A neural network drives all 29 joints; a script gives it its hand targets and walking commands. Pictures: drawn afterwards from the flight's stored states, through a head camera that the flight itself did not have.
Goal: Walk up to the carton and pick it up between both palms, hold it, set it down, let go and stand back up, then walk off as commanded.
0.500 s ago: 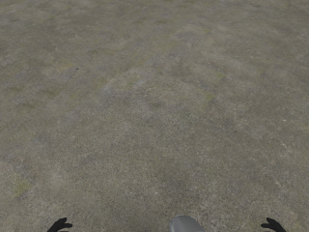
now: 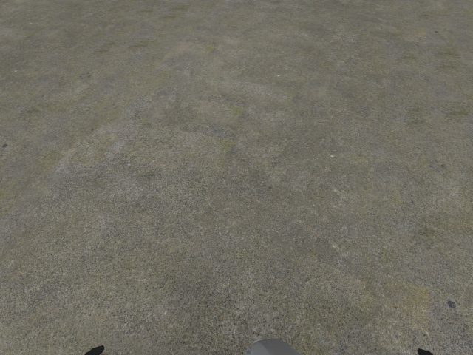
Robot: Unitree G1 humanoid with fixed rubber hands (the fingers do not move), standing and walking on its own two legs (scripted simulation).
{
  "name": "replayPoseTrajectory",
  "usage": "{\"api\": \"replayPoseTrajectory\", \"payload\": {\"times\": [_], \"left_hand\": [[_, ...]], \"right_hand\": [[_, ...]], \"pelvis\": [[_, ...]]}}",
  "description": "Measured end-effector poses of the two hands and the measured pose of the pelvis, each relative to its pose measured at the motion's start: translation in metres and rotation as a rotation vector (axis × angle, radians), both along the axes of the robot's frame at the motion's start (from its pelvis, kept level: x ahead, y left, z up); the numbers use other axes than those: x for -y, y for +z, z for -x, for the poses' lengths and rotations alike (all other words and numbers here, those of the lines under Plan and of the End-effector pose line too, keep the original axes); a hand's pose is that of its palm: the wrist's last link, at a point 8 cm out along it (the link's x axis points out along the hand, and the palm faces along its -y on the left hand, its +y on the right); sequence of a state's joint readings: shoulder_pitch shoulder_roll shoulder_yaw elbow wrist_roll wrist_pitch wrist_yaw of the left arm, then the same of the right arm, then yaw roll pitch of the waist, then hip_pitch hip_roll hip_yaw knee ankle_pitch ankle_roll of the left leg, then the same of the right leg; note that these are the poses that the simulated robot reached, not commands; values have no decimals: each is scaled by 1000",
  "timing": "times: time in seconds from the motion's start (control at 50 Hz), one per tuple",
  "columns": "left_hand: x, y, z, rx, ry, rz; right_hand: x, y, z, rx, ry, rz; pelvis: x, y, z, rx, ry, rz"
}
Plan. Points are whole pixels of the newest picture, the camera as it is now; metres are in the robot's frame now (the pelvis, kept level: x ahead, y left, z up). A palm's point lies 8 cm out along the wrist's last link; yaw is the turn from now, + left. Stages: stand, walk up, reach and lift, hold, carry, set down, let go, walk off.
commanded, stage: walk up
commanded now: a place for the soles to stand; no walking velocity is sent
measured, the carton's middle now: out of the picture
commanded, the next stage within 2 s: none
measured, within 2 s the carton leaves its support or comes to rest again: neither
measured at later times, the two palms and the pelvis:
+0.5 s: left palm out of the picture +0.14 +0.11 -0.13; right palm out of the picture +0.08 -0.49 -0.09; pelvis +0.02 -0.15 +0.00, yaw -12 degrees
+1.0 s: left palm (273, 321) +0.20 -0.04 -0.09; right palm out of the picture -0.06 -0.58 -0.12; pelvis -0.01 -0.26 +0.00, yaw -32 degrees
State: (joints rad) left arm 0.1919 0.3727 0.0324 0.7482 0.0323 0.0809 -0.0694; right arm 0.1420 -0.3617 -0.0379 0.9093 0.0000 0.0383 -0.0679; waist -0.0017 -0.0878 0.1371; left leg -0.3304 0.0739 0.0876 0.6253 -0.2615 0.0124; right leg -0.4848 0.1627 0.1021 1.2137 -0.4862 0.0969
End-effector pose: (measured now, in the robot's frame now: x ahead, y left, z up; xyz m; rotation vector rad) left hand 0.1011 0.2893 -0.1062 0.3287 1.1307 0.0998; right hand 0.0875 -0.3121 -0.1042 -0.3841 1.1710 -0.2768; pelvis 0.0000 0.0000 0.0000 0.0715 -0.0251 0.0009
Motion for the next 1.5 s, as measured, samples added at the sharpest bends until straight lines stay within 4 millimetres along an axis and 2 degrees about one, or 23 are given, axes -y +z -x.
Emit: {"api": "replayPoseTrajectory", "payload": {"times": [0.1, 0.14, 0.18, 0.28, 0.38, 0.42, 0.48, 0.6, 0.7, 0.76, 0.8, 0.88, 1.0, 1.1, 1.16, 1.22, 1.3, 1.36, 1.42, 1.5], "left_hand": [[34, -1, -8, 1, -64, -82], [52, -4, -4, -8, -79, -105], [71, -2, 2, -27, -75, -103], [105, 4, 9, -117, -89, -82], [133, -7, 5, -193, -123, -42], [145, -16, -4, -197, -139, -20], [171, -22, -30, -163, -174, 16], [219, -7, -95, -50, -308, 17], [254, 14, -130, 33, -407, -37], [273, 20, -137, 70, -449, -90], [284, 18, -133, 77, -458, -114], [307, 20, -113, -8, -472, -118], [331, 16, -104, -90, -525, -91], [350, -2, -107, -102, -568, -38], [367, -11, -112, -89, -599, 11], [387, -7, -119, -61, -640, 42], [406, 6, -131, -17, -714, 52], [417, 15, -137, 17, -759, 30], [428, 22, -138, 48, -805, -12], [440, 27, -124, 68, -832, -49]], "right_hand": [[43, -27, -25, 140, -17, -53], [63, -39, -35, 178, -28, -74], [74, -43, -36, 179, -43, -95], [106, -28, -28, 126, -74, -81], [137, -8, -14, 57, -107, -22], [148, -3, -9, 40, -120, 3], [167, 10, 5, 20, -152, 36], [199, 20, 33, 94, -267, 39], [228, 8, 51, 184, -345, 6], [251, -9, 61, 229, -379, -23], [265, -24, 66, 243, -399, -41], [268, -34, 90, 209, -449, -87], [270, -20, 146, 79, -506, -76], [266, -9, 185, 9, -556, -36], [264, 7, 210, -19, -592, 1], [262, 22, 234, -11, -651, 30], [264, 30, 249, 62, -705, 51], [270, 25, 258, 129, -735, 54], [276, 13, 273, 185, -769, 43], [278, -9, 300, 201, -826, 7]], "pelvis": [[48, -22, 4, -4, -59, -9], [67, -32, 7, 12, -81, 11], [80, -31, 5, 14, -94, 28], [108, -12, 0, -21, -126, 46], [129, -1, -7, -50, -161, 102], [136, -2, -12, -50, -173, 115], [148, 2, -17, -30, -197, 89], [172, 6, -20, -5, -317, 52], [201, 0, -18, 35, -400, 4], [226, -12, -14, 50, -437, -22], [240, -22, -10, 61, -455, -8], [251, -15, -1, 36, -507, 33], [263, 2, 13, 3, -555, 75], [266, 0, 17, -20, -589, 113], [266, 3, 20, 1, -612, 100], [268, 9, 22, -6, -651, 88], [272, 13, 27, -10, -716, 75], [278, 10, 34, -4, -756, 49], [287, 2, 45, 14, -799, 19], [298, -6, 61, 28, -839, 39]]}}
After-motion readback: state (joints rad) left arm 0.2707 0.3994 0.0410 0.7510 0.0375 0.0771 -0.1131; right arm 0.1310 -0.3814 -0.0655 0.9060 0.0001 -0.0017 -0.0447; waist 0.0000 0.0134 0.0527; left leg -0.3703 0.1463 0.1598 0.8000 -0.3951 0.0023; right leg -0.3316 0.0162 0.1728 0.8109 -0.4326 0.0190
